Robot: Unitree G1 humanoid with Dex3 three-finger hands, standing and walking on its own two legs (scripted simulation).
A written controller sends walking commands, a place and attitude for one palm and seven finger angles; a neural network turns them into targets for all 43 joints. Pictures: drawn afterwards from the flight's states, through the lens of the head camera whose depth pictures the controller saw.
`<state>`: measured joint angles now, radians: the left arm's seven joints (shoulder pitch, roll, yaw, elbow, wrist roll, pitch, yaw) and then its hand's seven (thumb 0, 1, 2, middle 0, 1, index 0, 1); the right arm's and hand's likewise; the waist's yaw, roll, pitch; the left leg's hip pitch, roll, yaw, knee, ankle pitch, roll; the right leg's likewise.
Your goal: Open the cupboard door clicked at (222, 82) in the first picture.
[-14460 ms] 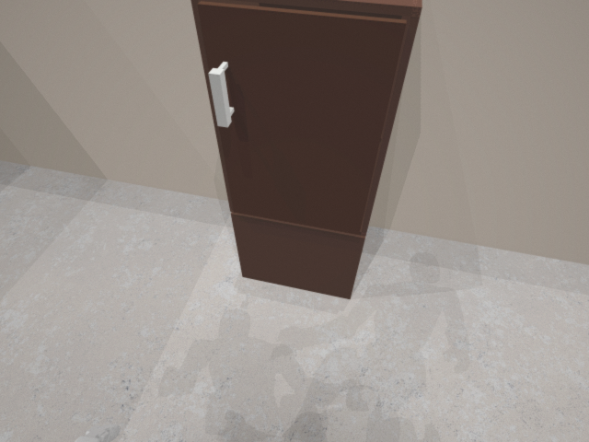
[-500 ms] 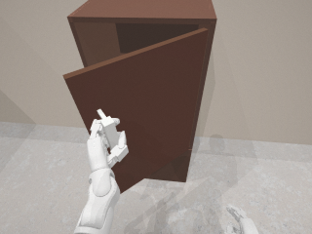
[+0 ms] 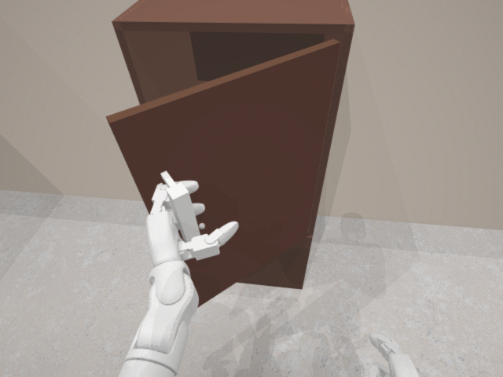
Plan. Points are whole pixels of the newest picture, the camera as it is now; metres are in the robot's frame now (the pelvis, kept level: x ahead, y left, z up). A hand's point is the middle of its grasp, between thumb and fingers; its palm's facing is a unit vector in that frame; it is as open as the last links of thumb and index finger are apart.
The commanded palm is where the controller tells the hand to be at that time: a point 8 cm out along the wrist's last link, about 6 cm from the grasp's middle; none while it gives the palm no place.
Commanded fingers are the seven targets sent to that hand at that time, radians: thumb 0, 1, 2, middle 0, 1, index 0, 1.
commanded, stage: open thumb and fingers to let go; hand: left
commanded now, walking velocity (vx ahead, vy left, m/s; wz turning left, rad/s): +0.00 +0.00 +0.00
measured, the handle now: (179, 208) +0.36 +0.14 +0.10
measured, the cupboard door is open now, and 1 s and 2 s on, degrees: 42 46 44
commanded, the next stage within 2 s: slide the hand sideways off the handle in 0.40 s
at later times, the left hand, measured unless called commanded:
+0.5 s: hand (201, 229) +0.32 +0.10 +0.09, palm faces +0.31 -0.95 +0.01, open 14.3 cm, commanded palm +0.28 +0.14 +0.09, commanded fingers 0.00 -0.50 0.30 -0.15 -0.30 -0.15 -0.30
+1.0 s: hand (199, 256) +0.27 +0.10 +0.09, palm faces -0.15 -0.99 -0.01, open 16.1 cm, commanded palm +0.25 +0.17 +0.09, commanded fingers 0.00 -0.50 0.30 -0.15 -0.30 -0.15 -0.30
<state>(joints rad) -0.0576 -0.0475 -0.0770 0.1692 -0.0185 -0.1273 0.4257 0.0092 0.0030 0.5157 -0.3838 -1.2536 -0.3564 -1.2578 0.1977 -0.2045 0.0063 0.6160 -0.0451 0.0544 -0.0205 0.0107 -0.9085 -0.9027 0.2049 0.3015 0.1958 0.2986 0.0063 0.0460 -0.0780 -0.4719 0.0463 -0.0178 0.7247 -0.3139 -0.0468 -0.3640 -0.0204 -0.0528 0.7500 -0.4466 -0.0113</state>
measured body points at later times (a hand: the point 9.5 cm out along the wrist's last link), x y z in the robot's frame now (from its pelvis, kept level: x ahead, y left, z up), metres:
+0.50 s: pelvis +0.00 +0.02 +0.00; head +0.00 +0.01 +0.45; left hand +0.29 +0.15 +0.10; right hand +0.17 -0.19 -0.10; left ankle +0.04 +0.15 -0.71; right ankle -0.04 -0.11 -0.71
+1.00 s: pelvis -0.01 +0.02 +0.00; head -0.01 +0.01 +0.45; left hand +0.28 +0.15 +0.09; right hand +0.14 -0.21 -0.09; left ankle +0.04 +0.15 -0.71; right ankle -0.04 -0.11 -0.71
